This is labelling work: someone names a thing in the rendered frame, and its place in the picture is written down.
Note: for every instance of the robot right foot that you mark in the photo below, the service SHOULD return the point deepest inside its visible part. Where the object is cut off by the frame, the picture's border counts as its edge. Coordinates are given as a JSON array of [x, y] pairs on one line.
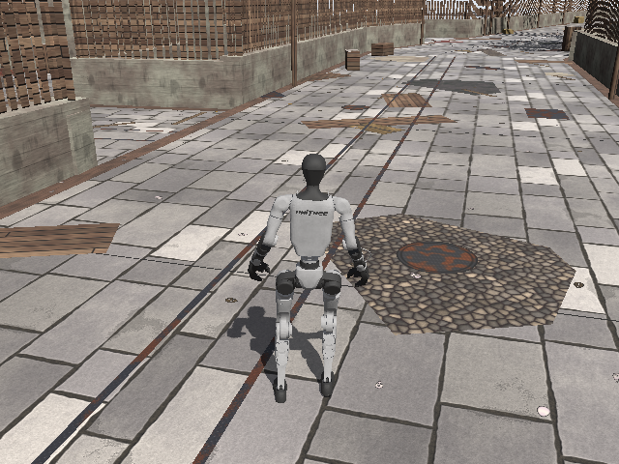
[[327, 388]]

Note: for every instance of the right robot forearm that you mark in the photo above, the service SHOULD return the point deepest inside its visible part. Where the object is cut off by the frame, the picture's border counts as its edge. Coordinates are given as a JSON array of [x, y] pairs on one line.
[[358, 257]]

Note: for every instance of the left robot forearm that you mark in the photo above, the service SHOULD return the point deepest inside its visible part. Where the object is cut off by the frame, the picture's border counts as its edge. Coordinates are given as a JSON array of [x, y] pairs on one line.
[[260, 252]]

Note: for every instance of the robot right hand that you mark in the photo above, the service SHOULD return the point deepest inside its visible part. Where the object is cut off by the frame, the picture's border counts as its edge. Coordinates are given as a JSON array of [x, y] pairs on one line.
[[363, 274]]

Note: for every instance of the robot left hand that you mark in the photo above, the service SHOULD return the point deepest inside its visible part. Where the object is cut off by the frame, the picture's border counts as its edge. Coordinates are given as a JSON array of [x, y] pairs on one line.
[[252, 270]]

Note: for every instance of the robot left upper arm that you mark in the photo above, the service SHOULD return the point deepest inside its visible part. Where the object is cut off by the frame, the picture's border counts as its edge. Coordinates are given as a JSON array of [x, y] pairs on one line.
[[281, 204]]

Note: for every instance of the humanoid robot torso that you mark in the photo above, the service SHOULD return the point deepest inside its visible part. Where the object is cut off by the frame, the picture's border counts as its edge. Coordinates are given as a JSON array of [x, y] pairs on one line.
[[311, 224]]

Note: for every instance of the robot right upper arm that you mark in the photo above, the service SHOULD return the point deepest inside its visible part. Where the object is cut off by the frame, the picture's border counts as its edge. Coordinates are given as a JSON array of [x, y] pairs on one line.
[[342, 206]]

